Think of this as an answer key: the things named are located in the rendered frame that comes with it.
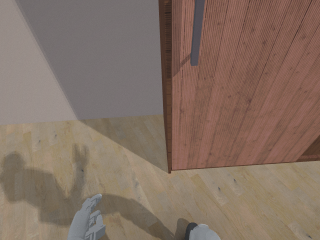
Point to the left robot hand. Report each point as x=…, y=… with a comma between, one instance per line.
x=82, y=223

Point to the handle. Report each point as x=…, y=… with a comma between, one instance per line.
x=197, y=30

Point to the robot right thigh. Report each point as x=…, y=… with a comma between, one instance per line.
x=202, y=233

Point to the right robot foot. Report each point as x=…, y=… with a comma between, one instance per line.
x=190, y=227

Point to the wardrobe door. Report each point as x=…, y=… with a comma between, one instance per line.
x=314, y=148
x=254, y=97

